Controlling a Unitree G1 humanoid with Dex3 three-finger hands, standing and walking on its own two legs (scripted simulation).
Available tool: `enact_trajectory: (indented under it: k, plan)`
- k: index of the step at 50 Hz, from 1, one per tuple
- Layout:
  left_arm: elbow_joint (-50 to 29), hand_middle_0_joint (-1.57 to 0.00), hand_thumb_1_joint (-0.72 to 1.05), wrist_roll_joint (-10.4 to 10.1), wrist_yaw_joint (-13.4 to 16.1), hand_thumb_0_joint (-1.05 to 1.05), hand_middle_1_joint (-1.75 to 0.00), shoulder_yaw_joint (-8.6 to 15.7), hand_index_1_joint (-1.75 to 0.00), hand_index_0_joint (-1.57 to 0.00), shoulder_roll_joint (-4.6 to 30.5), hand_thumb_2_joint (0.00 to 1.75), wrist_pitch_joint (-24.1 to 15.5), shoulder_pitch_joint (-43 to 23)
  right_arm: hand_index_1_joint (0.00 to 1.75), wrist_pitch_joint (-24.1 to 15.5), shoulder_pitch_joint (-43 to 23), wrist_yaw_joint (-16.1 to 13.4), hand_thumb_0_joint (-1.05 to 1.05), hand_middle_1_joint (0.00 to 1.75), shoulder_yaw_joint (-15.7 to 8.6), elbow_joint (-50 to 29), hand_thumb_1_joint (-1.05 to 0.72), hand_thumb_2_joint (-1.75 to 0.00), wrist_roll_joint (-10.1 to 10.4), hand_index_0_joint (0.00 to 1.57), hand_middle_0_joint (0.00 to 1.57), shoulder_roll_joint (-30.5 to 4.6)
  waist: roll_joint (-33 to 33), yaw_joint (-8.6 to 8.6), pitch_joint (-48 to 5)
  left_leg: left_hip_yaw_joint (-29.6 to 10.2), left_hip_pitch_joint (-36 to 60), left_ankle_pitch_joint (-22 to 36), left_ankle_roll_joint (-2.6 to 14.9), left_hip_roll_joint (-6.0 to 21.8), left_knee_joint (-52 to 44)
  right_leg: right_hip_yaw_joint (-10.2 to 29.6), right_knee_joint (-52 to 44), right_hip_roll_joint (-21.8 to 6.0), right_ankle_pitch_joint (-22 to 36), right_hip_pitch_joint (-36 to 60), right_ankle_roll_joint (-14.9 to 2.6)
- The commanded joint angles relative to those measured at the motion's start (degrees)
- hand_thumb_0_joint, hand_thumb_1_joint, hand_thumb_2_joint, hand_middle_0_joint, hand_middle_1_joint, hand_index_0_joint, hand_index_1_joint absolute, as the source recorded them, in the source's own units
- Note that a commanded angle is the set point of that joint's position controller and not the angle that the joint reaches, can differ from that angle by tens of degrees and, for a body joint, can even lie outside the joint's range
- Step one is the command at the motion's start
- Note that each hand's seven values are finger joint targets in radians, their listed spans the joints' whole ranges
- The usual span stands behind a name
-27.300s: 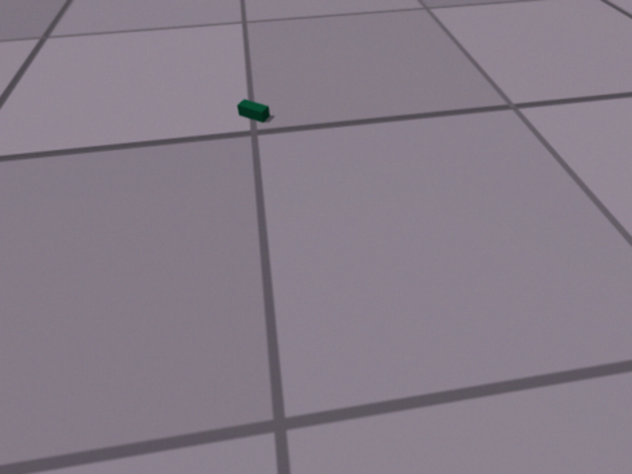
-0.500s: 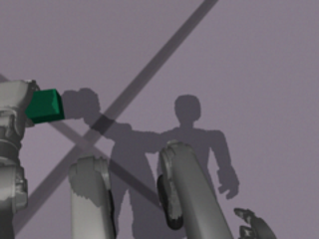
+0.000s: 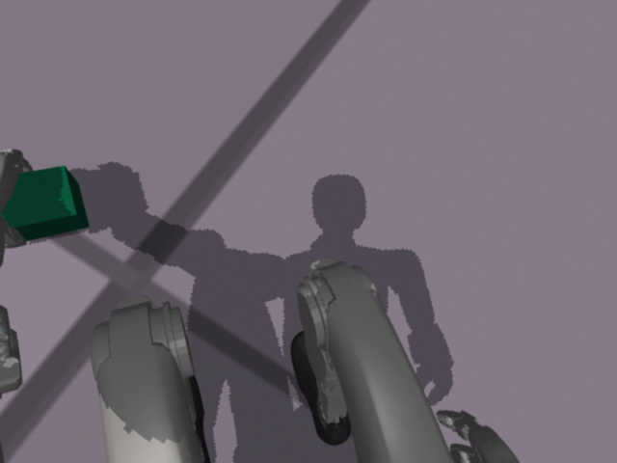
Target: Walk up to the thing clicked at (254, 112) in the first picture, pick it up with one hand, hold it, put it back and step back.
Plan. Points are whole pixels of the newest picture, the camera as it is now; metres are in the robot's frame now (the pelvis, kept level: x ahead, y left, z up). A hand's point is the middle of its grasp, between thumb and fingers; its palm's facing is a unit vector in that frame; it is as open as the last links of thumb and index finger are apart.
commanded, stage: lower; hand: left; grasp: from above
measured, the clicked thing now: (8, 211) +0.47 +0.32 -0.20
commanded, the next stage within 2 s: rest in 0.32 s
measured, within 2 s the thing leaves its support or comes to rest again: rests again in 1.24 s
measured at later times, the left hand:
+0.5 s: hand (19, 221) +0.46 +0.31 -0.22, palm faces -0.44 -0.09 -0.89, open 9.6 cm
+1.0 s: hand (31, 222) +0.46 +0.31 -0.26, palm faces -0.43 -0.11 -0.90, open 9.6 cm
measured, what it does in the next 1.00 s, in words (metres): stands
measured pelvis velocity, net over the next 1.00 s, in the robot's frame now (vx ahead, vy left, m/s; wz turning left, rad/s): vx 0.00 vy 0.00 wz -0.08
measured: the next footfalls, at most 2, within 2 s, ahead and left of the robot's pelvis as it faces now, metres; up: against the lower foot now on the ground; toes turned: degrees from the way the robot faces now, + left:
none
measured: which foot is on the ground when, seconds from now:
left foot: down 0.00-1.00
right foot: down 0.00-1.00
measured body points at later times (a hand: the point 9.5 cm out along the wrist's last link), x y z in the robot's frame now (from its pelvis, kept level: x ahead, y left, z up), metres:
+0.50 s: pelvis +0.01 +0.00 -0.03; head +0.26 +0.08 +0.33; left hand +0.48 +0.32 -0.17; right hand +0.06 -0.27 -0.12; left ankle +0.08 +0.13 -0.31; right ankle +0.10 -0.12 -0.31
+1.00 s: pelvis +0.00 +0.00 -0.04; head +0.27 +0.10 +0.31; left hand +0.48 +0.32 -0.21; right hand +0.04 -0.27 -0.12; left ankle +0.08 +0.13 -0.31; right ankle +0.10 -0.12 -0.31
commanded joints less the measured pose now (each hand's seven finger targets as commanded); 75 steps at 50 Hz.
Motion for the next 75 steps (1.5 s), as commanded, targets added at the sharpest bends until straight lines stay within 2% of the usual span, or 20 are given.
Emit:
enact_trajectory:
  k: [1,4,19,24,27,29,30,34,38,40,44,51,53,55,58,61,62,63,73,75]
  plan:
    - [-9.3,-1.06,0.67,-1.0,2.3,0.0,-0.61,1.6,-0.6,-1.07,16.8,0.68,0.3,-18.8,0.3,-0.1,11.2,-0.6,0.0,0.3,-4.6,-0.6,-0.91,-0.9,0.2,0.2,0.2,-14.8,17.8,0.42,-38.6,5.2,30.2,7.5,2.51,0.0,-12.3,-3.5,-13.4,0.4,12.2,18.6,-3.24]
    - [-7.4,-1.08,0.67,-1.1,1.9,0.0,-0.57,0.2,-0.58,-1.08,15.4,0.68,0.3,-18.8,0.3,-0.1,11.0,-0.4,0.0,0.3,-3.7,-0.5,-0.91,-0.9,0.0,0.2,0.2,-14.6,16.7,-0.75,-36.3,4.9,27.9,7.2,2.68,0.0,-11.1,-3.9,-13.2,0.7,12.2,18.4,-3.05]
    - [-10.1,-1.14,0.76,-0.6,5.2,0.0,-0.55,4.1,-0.55,-1.14,19.7,0.66,-1.5,-17.9,0.3,-0.2,9.7,0.4,0.0,0.3,-3.1,-1.0,-0.91,-0.9,-1.3,0.2,0.2,-16.2,22.0,-0.79,-37.0,3.3,30.7,10.0,1.55,0.3,-8.6,-6.1,-7.8,0.9,13.9,15.3,-3.42]
    - [-7.3,-1.14,0.75,-0.5,5.9,0.0,-0.54,3.0,-0.56,-1.14,18.9,0.73,-1.4,-17.0,0.3,-0.7,9.9,0.9,0.0,0.3,-2.0,-1.2,-0.9,-0.9,-1.8,0.2,0.2,-16.4,20.1,-2.1,-35.1,3.5,26.7,9.6,2.15,0.4,-6.4,-5.9,-8.3,1.3,14.5,17.1,-2.93]
    - [-7.4,-1.15,0.77,-0.5,6.5,0.0,-0.54,4.7,-0.55,-1.15,21.7,0.71,-1.7,-17.3,0.3,-1.0,10.4,1.1,0.0,0.3,-1.6,-0.8,-0.9,-0.9,-2.2,0.2,0.2,-17.0,19.3,-1.76,-35.3,3.6,25.6,9.8,2.22,0.5,-5.0,-6.1,-8.3,1.4,14.6,17.9,-2.86]
    - [-3.5,-1.16,0.78,-0.6,6.7,0.0,-0.56,3.0,-0.57,-1.15,19.3,0.73,-1.4,-14.6,0.3,-1.2,9.3,1.4,0.0,0.3,-0.8,-1.1,-0.9,-0.9,-2.3,0.2,0.2,-16.5,18.2,-2.14,-35.1,3.3,25.2,10.2,2.38,0.7,-4.6,-5.9,-8.1,1.7,15.6,19.3,-2.49]
    - [-5.5,-1.15,0.79,-0.7,7.0,0.0,-0.56,3.2,-0.56,-1.15,20.2,0.71,-1.8,-17.0,0.3,-1.3,9.5,1.5,0.0,0.3,-0.8,-1.0,-0.9,-0.9,-2.4,0.2,0.2,-17.0,18.4,-2.97,-35.0,3.0,24.6,9.7,2.34,0.7,-4.6,-6.4,-7.9,1.8,15.0,18.6,-2.65]
    - [-5.9,-1.17,0.81,0.0,8.0,0.0,-0.56,5.8,-0.56,-1.17,24.3,0.74,-2.0,-16.9,0.3,-1.9,9.6,1.7,0.0,0.3,-0.4,-1.1,-0.9,-0.9,-2.8,0.2,0.2,-17.8,21.0,-2.34,-35.2,2.6,27.0,11.6,1.88,0.8,-4.6,-7.3,-6.7,1.8,16.4,18.7,-2.85]
    - [-2.0,-1.18,0.8,0.2,8.4,0.0,-0.57,3.8,-0.58,-1.17,21.3,0.77,-1.8,-14.9,0.3,-2.4,8.5,2.2,0.0,0.3,0.5,-1.2,-0.9,-0.9,-2.9,0.2,0.2,-17.9,21.5,-3.06,-33.0,2.1,27.2,11.8,1.61,0.8,-4.3,-7.8,-6.1,2.1,16.2,16.9,-3.16]
    - [-3.4,-1.17,0.82,0.5,9.2,0.0,-0.58,5.2,-0.58,-1.17,24.3,0.75,-2.0,-16.5,0.3,-2.8,8.4,2.3,0.0,0.3,0.6,-2.2,-0.9,-0.9,-3.1,0.2,0.2,-18.8,22.2,-3.61,-32.8,1.8,27.2,12.0,1.62,1.0,-4.1,-8.2,-5.8,2.1,16.7,17.2,-3.06]
    - [-1.5,-1.18,0.82,0.9,10.1,0.0,-0.57,6.0,-0.58,-1.18,25.3,0.76,-2.0,-15.5,0.3,-3.2,7.8,2.5,0.0,0.3,0.9,-2.3,-0.9,-0.9,-3.7,0.2,0.2,-19.6,22.4,-3.77,-30.7,1.6,26.4,10.4,1.44,1.1,-3.9,-8.8,-5.7,2.2,14.8,15.7,-3.35]
    - [0.8,-1.16,0.82,0.7,10.6,0.0,-0.58,3.5,-0.58,-1.17,24.3,0.74,-2.1,-16.1,0.3,-4.6,6.8,2.9,0.0,0.3,2.0,-2.9,-0.9,-0.9,-4.3,0.2,0.2,-20.1,21.9,-4.97,-28.0,0.8,25.3,8.0,1.37,1.2,-3.8,-9.7,-5.8,2.4,12.7,14.8,-3.32]
    - [0.2,-1.16,0.82,1.3,10.8,0.0,-0.58,4.5,-0.57,-1.16,26.3,0.73,-2.3,-17.1,0.3,-4.8,7.8,3.1,0.0,0.3,2.0,-2.7,-0.9,-0.9,-4.6,0.2,0.2,-20.7,22.9,-5.7,-28.7,0.6,26.0,9.2,1.3,1.3,-3.6,-9.8,-5.4,2.5,13.8,15.9,-3.11]
    - [0.5,-1.17,0.82,0.9,11.2,0.0,-0.58,5.1,-0.58,-1.17,27.1,0.73,-2.2,-16.1,0.3,-5.0,7.4,3.2,0.0,0.3,2.4,-2.1,-0.9,-0.9,-4.7,0.2,0.2,-20.2,22.9,-4.82,-29.9,0.7,26.0,9.4,1.51,1.6,-3.4,-9.3,-5.7,2.8,14.7,17.6,-2.88]
    - [1.1,-1.17,0.82,0.8,11.2,0.0,-0.59,2.8,-0.59,-1.17,24.7,0.76,-2.1,-17.1,0.3,-5.7,7.2,3.6,0.0,0.3,2.9,-2.8,-0.9,-0.9,-4.8,0.2,0.2,-20.6,22.4,-6.38,-28.0,0.7,25.8,10.6,1.42,1.5,-2.4,-9.6,-5.6,2.6,15.7,16.6,-2.88]
    - [0.9,-1.17,0.82,0.5,11.6,0.0,-0.57,2.9,-0.57,-1.17,25.9,0.72,-2.3,-16.8,0.3,-6.0,6.7,3.8,0.0,0.3,3.3,-2.5,-0.9,-0.9,-4.7,0.2,0.2,-20.6,23.5,-5.83,-28.6,0.4,26.2,10.7,1.31,1.6,-2.7,-9.7,-5.4,2.7,15.8,17.2,-2.9]
    - [1.5,-1.16,0.81,0.6,12.1,0.0,-0.57,5.1,-0.57,-1.16,28.3,0.71,-2.3,-16.1,0.3,-5.9,7.4,3.8,0.0,0.3,3.2,-2.2,-0.9,-0.9,-5.0,0.2,0.2,-21.1,23.2,-5.59,-28.4,0.2,25.7,10.7,1.31,1.7,-3.1,-10.0,-5.5,2.8,15.7,17.7,-2.9]
    - [1.3,-1.17,0.82,0.6,12.1,0.0,-0.56,3.4,-0.57,-1.17,25.9,0.73,-2.2,-15.8,0.3,-5.9,6.7,3.9,0.0,0.3,3.7,-2.8,-0.9,-0.9,-5.1,0.2,0.2,-20.6,23.2,-5.36,-28.7,0.3,26.3,10.8,1.17,1.6,-3.2,-10.0,-5.4,2.8,15.8,17.8,-2.89]
    - [2.3,-1.16,0.8,0.2,12.9,0.0,-0.59,2.8,-0.59,-1.16,26.5,0.75,-1.7,-16.5,0.3,-7.1,5.9,4.8,0.0,0.3,4.8,-3.5,-0.9,-0.9,-5.5,0.2,0.2,-21.0,23.3,-6.67,-27.3,-0.1,25.5,10.6,1.5,2.1,-2.7,-10.2,-6.0,3.2,16.4,18.7,-2.55]
    - [3.8,-1.15,0.8,0.1,13.2,0.0,-0.59,4.0,-0.59,-1.15,28.3,0.76,-1.7,-15.4,0.3,-7.1,6.9,4.7,0.0,0.3,4.6,-2.9,-0.9,-0.9,-5.4,0.2,0.2,-21.7,22.1,-6.94,-27.1,-0.3,25.1,10.3,1.63,2.0,-2.6,-10.2,-5.8,3.2,16.2,19.1,-2.47]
